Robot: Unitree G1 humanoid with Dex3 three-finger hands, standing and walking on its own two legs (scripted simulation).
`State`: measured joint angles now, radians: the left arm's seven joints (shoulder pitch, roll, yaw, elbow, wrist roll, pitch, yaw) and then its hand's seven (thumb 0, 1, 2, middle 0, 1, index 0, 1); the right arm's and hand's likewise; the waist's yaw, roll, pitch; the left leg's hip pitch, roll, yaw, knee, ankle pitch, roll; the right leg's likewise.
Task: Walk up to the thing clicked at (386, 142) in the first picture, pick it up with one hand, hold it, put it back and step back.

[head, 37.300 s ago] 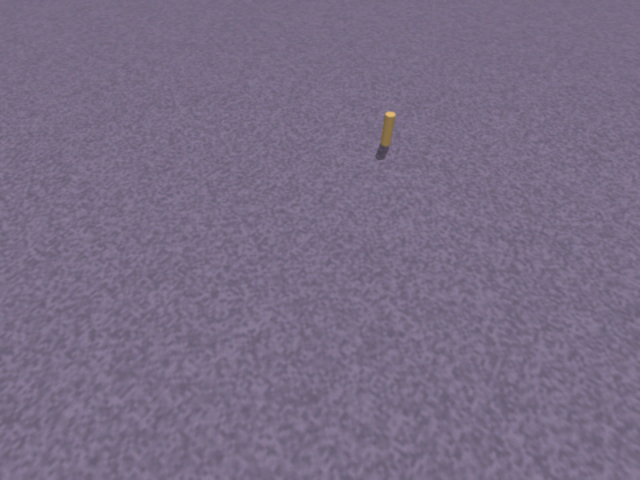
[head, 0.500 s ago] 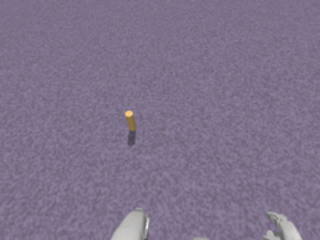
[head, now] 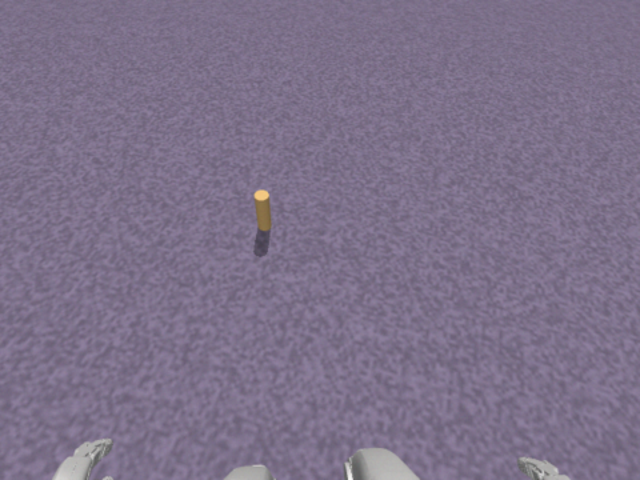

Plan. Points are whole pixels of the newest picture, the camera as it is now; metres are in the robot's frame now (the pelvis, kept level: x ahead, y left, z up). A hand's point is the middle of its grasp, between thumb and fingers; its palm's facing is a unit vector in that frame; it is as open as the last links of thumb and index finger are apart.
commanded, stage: step back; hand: left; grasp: from the side
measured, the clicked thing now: (263, 211) +1.07 +0.20 -0.67
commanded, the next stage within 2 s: stand in 1.04 s
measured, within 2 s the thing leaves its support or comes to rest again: neither
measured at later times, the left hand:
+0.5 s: hand out of the picture -0.01 +0.30 -0.15, palm faces -0.01 -0.91 -0.41, open 7.4 cm
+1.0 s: hand out of the picture +0.11 +0.24 -0.14, palm faces -0.03 -0.93 -0.37, open 7.4 cm
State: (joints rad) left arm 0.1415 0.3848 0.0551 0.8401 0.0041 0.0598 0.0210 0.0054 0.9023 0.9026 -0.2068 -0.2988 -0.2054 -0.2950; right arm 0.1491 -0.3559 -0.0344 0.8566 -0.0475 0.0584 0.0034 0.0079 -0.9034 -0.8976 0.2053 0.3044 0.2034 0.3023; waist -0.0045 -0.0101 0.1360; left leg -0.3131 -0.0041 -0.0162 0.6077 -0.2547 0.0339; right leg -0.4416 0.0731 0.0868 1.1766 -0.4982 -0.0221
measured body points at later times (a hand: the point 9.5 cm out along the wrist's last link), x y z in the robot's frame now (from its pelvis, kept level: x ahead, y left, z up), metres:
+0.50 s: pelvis -0.05 +0.02 +0.00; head -0.03 +0.02 +0.45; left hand -0.01 +0.35 -0.12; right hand -0.01 -0.30 -0.13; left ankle -0.02 +0.14 -0.73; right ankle -0.10 -0.12 -0.72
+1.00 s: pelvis -0.01 +0.00 +0.00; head +0.02 -0.02 +0.45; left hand +0.11 +0.29 -0.11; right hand +0.07 -0.31 -0.14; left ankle -0.04 +0.14 -0.71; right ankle +0.04 -0.12 -0.73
